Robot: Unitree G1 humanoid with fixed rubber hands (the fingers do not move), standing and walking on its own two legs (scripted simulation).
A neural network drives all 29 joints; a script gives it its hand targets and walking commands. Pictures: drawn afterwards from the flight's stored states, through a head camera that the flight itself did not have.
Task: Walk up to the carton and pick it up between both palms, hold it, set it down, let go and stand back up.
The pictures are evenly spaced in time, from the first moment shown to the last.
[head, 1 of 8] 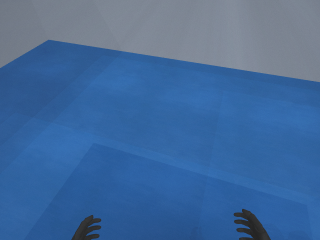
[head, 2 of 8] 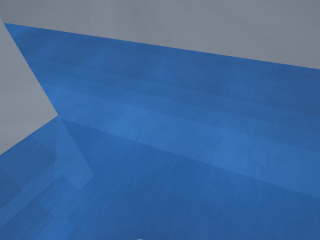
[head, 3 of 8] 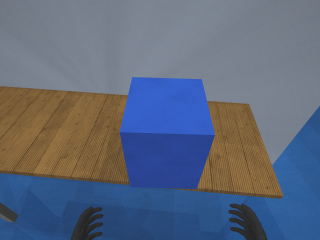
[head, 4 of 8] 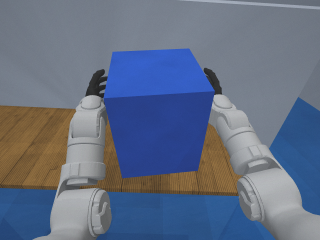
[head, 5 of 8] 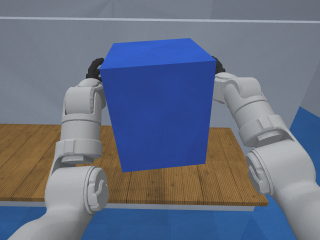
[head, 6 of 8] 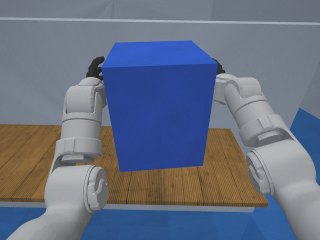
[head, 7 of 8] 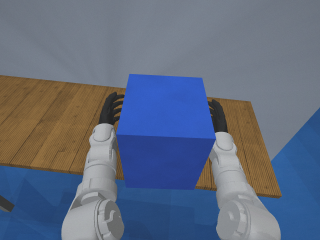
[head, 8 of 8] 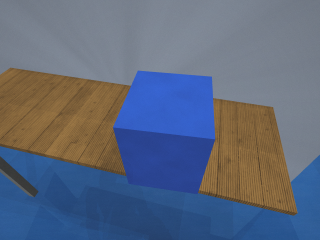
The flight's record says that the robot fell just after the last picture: no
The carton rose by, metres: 0.22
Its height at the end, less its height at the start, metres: +0.00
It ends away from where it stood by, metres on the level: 0.01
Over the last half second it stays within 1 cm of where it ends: yes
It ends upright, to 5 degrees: yes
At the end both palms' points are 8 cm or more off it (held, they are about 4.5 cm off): yes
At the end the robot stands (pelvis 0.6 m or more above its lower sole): yes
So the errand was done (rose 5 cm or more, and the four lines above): yes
